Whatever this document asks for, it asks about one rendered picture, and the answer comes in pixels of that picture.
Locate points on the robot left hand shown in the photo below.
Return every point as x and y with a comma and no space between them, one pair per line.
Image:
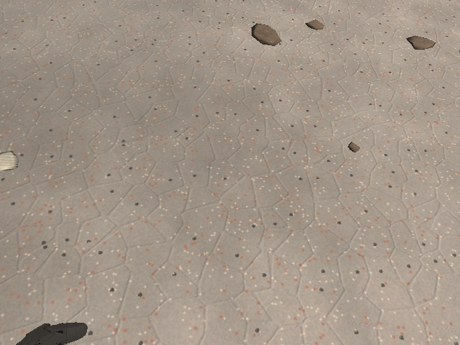
60,334

